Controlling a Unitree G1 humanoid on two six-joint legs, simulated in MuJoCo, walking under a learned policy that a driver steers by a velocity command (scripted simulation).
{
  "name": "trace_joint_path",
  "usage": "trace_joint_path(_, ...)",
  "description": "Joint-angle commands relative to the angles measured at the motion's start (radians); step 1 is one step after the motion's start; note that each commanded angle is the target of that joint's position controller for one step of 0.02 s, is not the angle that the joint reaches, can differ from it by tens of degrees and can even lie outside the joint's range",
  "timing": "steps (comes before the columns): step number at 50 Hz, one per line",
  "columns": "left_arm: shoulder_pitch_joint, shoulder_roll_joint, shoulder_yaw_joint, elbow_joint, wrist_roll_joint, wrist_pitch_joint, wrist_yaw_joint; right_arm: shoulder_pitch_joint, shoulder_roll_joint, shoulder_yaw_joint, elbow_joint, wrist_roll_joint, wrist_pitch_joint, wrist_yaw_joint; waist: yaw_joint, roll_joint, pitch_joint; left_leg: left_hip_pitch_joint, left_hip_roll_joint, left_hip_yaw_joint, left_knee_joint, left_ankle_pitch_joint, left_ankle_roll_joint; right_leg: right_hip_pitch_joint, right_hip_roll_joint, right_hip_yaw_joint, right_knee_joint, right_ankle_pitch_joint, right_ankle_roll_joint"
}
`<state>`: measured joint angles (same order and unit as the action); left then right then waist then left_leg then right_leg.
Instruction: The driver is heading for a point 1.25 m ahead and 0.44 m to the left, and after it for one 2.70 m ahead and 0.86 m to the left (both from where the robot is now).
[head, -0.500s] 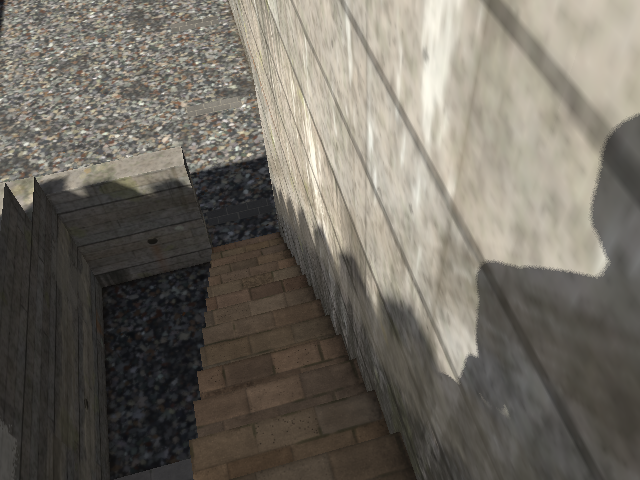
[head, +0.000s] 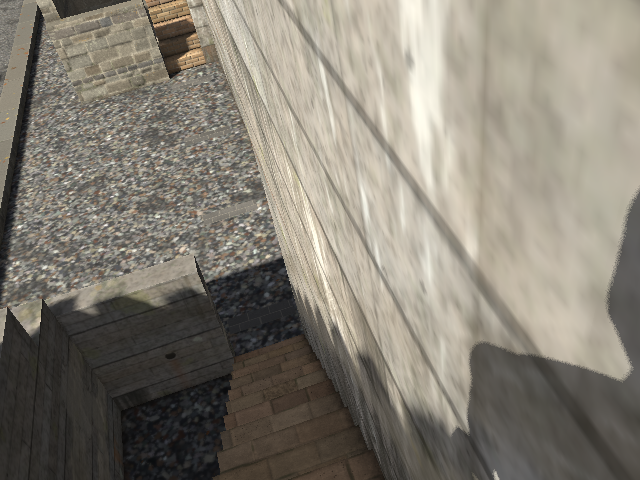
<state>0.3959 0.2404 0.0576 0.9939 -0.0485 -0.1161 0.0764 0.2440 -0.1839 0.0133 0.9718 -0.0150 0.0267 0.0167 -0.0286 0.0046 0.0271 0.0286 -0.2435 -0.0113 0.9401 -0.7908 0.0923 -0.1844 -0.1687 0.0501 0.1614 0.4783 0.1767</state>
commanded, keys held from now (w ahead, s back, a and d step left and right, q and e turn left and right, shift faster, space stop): w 1.00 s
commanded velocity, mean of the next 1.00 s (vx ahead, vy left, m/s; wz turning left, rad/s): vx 0.46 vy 0.13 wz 0.00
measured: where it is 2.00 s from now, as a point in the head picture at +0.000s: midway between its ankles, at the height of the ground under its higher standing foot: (293, 464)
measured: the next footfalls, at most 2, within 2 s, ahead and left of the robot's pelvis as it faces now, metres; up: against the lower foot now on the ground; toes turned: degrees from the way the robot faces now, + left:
right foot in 0.04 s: +0.15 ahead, -0.12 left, -0.20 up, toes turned +4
left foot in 0.42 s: +0.02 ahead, +0.33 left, -0.20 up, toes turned -7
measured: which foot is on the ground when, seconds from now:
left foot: down 0.00-0.06, up 0.08-0.40, down 0.42-1.00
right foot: up 0.00-0.02, down 0.04-0.40, up 0.42-1.00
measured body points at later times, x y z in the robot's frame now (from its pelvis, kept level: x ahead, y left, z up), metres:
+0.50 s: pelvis -0.01 +0.21 -0.16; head -0.04 +0.24 +0.29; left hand +0.14 +0.51 -0.28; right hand -0.03 -0.03 -0.29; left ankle -0.02 +0.33 -0.84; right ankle +0.11 -0.05 -0.76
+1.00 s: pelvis +0.12 +0.29 -0.12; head +0.11 +0.32 +0.33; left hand +0.33 +0.51 -0.23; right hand +0.14 +0.06 -0.24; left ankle -0.02 +0.33 -0.84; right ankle +0.24 +0.16 -0.84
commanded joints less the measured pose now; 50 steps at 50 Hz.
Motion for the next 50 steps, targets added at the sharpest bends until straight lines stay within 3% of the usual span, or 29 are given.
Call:
trace_joint_path(1,0.362,0.151,0.062,0.074,0.002,0.061,0.014,-0.351,-0.194,-0.065,-0.176,0.018,-0.012,0.003,0.207,-0.03,0.16,-0.416,-0.005,-0.175,0.312,0.312,0.033,0.27,-0.048,0.119,-0.139,0.014,0.074)
trace_joint_path(2,0.281,0.191,0.059,0.055,-0.002,0.058,-0.004,-0.38,-0.182,-0.062,-0.197,-0.017,0.007,-0.005,0.176,-0.105,0.148,-0.384,-0.056,-0.154,0.535,0.181,0.019,0.204,-0.109,0.104,-0.066,0.394,0.042)
trace_joint_path(3,0.245,0.185,0.025,0.017,-0.01,0.056,-0.023,-0.386,-0.171,-0.071,-0.234,0.018,0.02,-0.001,0.153,-0.15,0.052,-0.414,-0.118,-0.137,0.734,0.003,0.001,0.271,-0.126,0.097,0.068,0.71,0.04)
trace_joint_path(4,0.098,0.232,0.023,0.03,0.008,0.031,-0.034,-0.144,-0.062,-0.064,-0.262,0.034,0.044,-0.013,-0.047,-0.278,-0.008,-0.622,-0.081,-0.173,0.906,-0.084,-0.04,0.362,-0.332,0.277,0.41,1.105,-0.193)
trace_joint_path(5,0.109,0.229,0.037,0.042,-0.003,0.024,-0.038,-0.02,-0.038,-0.058,-0.213,0.005,0.061,-0.016,-0.038,-0.194,-0.145,-0.734,-0.023,-0.199,1.039,-0.059,-0.047,0.438,-0.42,0.386,0.438,0.913,-0.319)
trace_joint_path(6,0.127,0.201,0.022,0.06,-0.022,0.008,-0.025,0.015,-0.022,-0.055,-0.174,-0.004,0.063,-0.01,-0.013,-0.179,-0.212,-0.728,0.061,-0.159,0.99,-0.04,-0.053,0.386,-0.376,0.361,0.339,0.448,-0.362)
trace_joint_path(8,0.07,0.229,0.025,0.019,-0.035,0.008,-0.009,-0.043,-0.031,-0.062,-0.18,-0.023,0.08,0.005,0.015,-0.177,-0.165,-0.702,0.11,-0.154,1.074,0.072,-0.108,0.154,-0.433,0.493,0.196,-0.207,-0.435)
trace_joint_path(10,0.054,0.216,0.015,-0.009,0.001,0.018,0.001,-0.129,-0.06,-0.054,-0.2,-0.024,0.082,0.017,0.072,-0.237,-0.119,-0.662,0.117,-0.105,1.041,0.247,-0.141,-0.05,-0.271,0.291,0.109,-0.735,-0.377)
trace_joint_path(11,0.036,0.211,0.026,-0.014,0.008,0.018,0.006,-0.154,-0.095,-0.054,-0.248,-0.081,0.098,0.009,0.062,-0.284,-0.056,-0.724,0.146,-0.115,0.931,0.371,-0.157,-0.093,-0.196,0.256,0.107,-1.014,-0.314)
trace_joint_path(12,0.045,0.191,0.02,-0.018,0.01,0.011,0.015,-0.182,-0.111,-0.062,-0.257,-0.089,0.098,0.001,0.08,-0.253,-0.047,-0.732,0.14,-0.106,0.906,0.396,-0.17,-0.104,-0.212,0.268,0.102,-0.983,-0.315)
trace_joint_path(14,0.051,0.125,0.004,-0.035,-0.004,0.006,0.029,-0.149,-0.085,-0.045,-0.268,-0.061,0.118,0.019,0.053,-0.25,-0.009,-0.687,0.143,-0.054,0.741,0.486,-0.196,-0.19,-0.138,0.153,0.081,-0.981,-0.286)
trace_joint_path(15,0.004,0.162,0.015,-0.071,0.011,0.023,0.031,-0.094,-0.078,-0.037,-0.266,-0.038,0.119,0.039,0.032,-0.308,-0.029,-0.571,0.132,0.017,0.711,0.454,-0.188,-0.288,-0.14,0.109,0.076,-0.977,-0.274)
trace_joint_path(16,-0.177,0.167,0.013,-0.115,0.023,0.019,0.025,-0.069,-0.062,-0.008,-0.309,-0.025,0.116,0.073,-0.075,-0.367,0.005,-0.49,0.282,-0.111,0.227,0.503,-0.172,-0.357,-0.106,0.069,0.082,-1.066,-0.194)
trace_joint_path(17,-0.161,0.207,0.025,-0.121,0.004,0.05,0.014,0.022,-0.067,0.0,-0.292,-0.004,0.105,0.09,-0.072,-0.398,-0.046,-0.186,0.239,-0.03,-0.051,0.36,-0.129,-0.455,-0.056,-0.057,0.016,-1.047,-0.166)
trace_joint_path(18,-0.13,0.329,0.066,-0.115,0.014,0.094,0.001,0.164,-0.082,-0.001,-0.24,0.014,0.088,0.094,-0.103,-0.459,-0.042,0.027,0.168,0.083,-0.026,0.224,-0.1,-0.537,-0.051,-0.064,-0.004,-1.182,-0.206)
trace_joint_path(19,-0.201,0.371,0.09,-0.119,0.034,0.13,0.004,0.411,-0.087,-0.004,-0.181,0.003,0.084,0.098,-0.23,-0.458,-0.021,0.164,0.186,0.151,-0.033,0.233,-0.063,-0.624,-0.047,-0.058,0.077,-1.339,-0.227)
trace_joint_path(20,-0.416,0.271,0.076,-0.194,0.044,0.168,0.011,0.519,-0.073,-0.001,-0.117,0.019,0.06,0.093,-0.345,-0.214,0.113,0.118,0.25,0.055,-0.249,0.221,-0.08,-0.698,0.058,-0.184,0.424,-1.359,-0.242)
trace_joint_path(21,-0.579,0.121,0.028,-0.253,0.043,0.194,0.036,0.542,0.002,0.039,-0.086,0.024,0.032,0.092,-0.414,0.157,0.346,-0.124,0.214,-0.055,-0.419,0.022,-0.131,-0.947,0.106,-0.084,0.892,-1.49,-0.257)
trace_joint_path(22,-0.542,-0.066,-0.023,-0.25,0.012,0.204,0.052,0.548,0.021,0.067,-0.058,0.031,0.01,0.068,-0.338,0.36,0.364,-0.239,0.271,-0.263,-0.308,0.199,-0.22,-1.154,0.233,0.089,1.176,-1.432,-0.244)
trace_joint_path(23,-0.536,-0.038,-0.01,-0.353,0.045,0.195,0.061,0.681,-0.298,-0.045,-0.038,0.068,-0.004,0.035,-0.397,0.735,0.319,-0.328,0.386,-1.004,-0.815,-0.517,-0.236,-1.309,0.354,0.225,1.24,-1.454,-0.248)
trace_joint_path(24,-0.455,-0.023,-0.006,-0.35,0.065,0.153,0.063,0.471,-0.337,-0.048,-0.068,0.062,-0.038,0.014,-0.247,0.613,0.385,-0.416,0.446,-1.203,-0.953,-0.571,-0.257,-1.214,0.36,0.303,1.284,-1.132,-0.209)
trace_joint_path(26,-0.218,0.094,0.029,-0.237,0.047,0.129,0.042,0.12,-0.297,-0.05,-0.129,-0.029,-0.073,-0.006,-0.006,0.285,0.182,-0.383,0.447,-0.923,-0.829,-0.182,-0.235,-0.913,0.313,0.257,1.247,-0.661,-0.159)
trace_joint_path(28,-0.225,0.141,0.046,-0.24,0.059,0.178,0.025,-0.017,-0.209,-0.031,-0.123,-0.01,-0.109,0.015,0.066,0.241,0.144,-0.45,0.388,-0.695,-0.766,0.162,-0.156,-0.729,0.248,0.162,1.18,-0.493,-0.084)
trace_joint_path(29,-0.231,0.136,0.043,-0.244,0.068,0.209,0.018,0.011,-0.191,-0.026,-0.103,-0.015,-0.118,0.03,0.064,0.203,0.134,-0.443,0.388,-0.637,-0.752,0.297,-0.142,-0.696,0.267,0.182,1.187,-0.451,-0.07)
trace_joint_path(31,-0.211,0.142,0.042,-0.238,0.059,0.23,0.005,0.059,-0.099,0.004,-0.066,0.025,-0.145,0.051,0.063,0.121,0.114,-0.263,0.349,-0.44,-0.678,0.515,-0.152,-0.661,0.268,0.227,0.987,-0.273,-0.098)
trace_joint_path(34,-0.307,0.129,0.041,-0.252,0.059,0.244,0.0,0.218,-0.141,0.0,-0.043,0.016,-0.156,0.042,-0.028,0.105,0.097,-0.041,0.36,-0.336,-0.659,0.733,-0.154,-0.711,0.279,0.189,0.874,-0.187,-0.132)
trace_joint_path(41,-0.517,0.089,0.011,-0.275,0.065,0.179,-0.029,0.31,-0.123,-0.008,-0.083,0.002,-0.135,0.028,-0.164,0.073,0.055,0.11,0.374,-0.204,-0.737,0.994,-0.098,-0.605,0.201,0.068,0.575,-0.15,-0.154)
trace_joint_path(43,-0.544,0.106,0.015,-0.276,0.076,0.164,-0.024,0.29,-0.143,-0.017,-0.096,0.001,-0.141,0.033,-0.166,-0.005,0.082,0.124,0.372,-0.166,-0.768,1.065,-0.09,-0.599,0.187,0.036,0.551,-0.187,-0.169)
trace_joint_path(50,-0.433,0.084,-0.032,-0.268,0.066,0.159,0.009,0.121,-0.117,-0.021,-0.179,-0.026,-0.111,0.043,-0.09,0.02,0.085,0.082,0.319,-0.118,-0.657,1.271,-0.043,-0.321,0.099,0.018,0.247,-0.152,-0.22)
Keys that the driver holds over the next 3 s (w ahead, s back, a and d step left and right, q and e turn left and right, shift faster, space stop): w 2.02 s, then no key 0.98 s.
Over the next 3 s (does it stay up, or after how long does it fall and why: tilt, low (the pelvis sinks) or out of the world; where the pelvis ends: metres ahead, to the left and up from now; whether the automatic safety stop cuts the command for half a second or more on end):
stays up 1.66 0.60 -1.59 its command is cut before an obstacle from the start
